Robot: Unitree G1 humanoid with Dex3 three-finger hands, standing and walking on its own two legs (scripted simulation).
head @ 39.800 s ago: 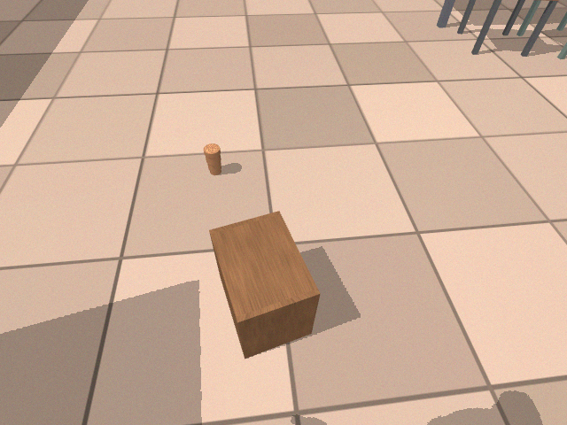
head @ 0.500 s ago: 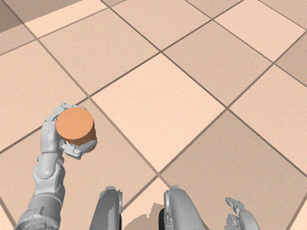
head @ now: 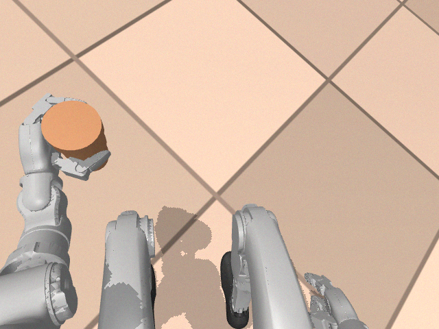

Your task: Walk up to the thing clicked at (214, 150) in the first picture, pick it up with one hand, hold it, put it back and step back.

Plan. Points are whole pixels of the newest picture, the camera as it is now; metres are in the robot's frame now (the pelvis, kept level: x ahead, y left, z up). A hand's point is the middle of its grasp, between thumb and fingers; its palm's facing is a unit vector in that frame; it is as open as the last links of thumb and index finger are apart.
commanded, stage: crouch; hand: left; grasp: from the side
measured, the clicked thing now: (84, 143) +0.44 +0.21 -0.08
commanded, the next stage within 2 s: lower in 0.84 s
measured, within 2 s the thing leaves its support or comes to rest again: neither
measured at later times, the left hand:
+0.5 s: hand (91, 147) +0.47 +0.23 -0.18, palm faces +0.15 -0.99 -0.03, open 10.6 cm
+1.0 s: hand (98, 153) +0.48 +0.23 -0.22, palm faces +0.14 -0.99 -0.04, open 10.6 cm
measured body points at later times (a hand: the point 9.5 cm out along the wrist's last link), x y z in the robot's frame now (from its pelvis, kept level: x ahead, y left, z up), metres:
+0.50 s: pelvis -0.01 +0.00 -0.10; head +0.22 +0.07 +0.29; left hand +0.46 +0.28 -0.17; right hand +0.06 -0.28 -0.20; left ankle +0.08 +0.13 -0.39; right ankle +0.09 -0.13 -0.39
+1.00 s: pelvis -0.01 +0.01 -0.12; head +0.23 +0.09 +0.25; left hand +0.46 +0.28 -0.22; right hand +0.06 -0.27 -0.20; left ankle +0.08 +0.13 -0.39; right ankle +0.09 -0.13 -0.39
